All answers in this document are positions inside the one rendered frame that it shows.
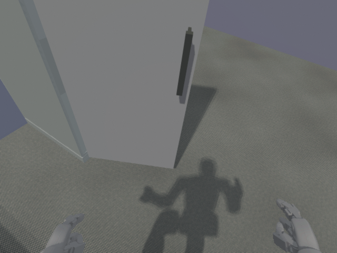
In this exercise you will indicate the left robot hand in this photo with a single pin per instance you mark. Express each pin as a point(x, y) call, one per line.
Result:
point(64, 239)

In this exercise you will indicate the right robot hand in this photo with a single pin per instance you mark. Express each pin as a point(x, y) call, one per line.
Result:
point(300, 235)

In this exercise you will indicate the fridge door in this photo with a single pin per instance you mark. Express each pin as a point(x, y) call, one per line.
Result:
point(119, 61)

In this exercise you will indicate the handle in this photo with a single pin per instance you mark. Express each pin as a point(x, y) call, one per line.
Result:
point(184, 62)

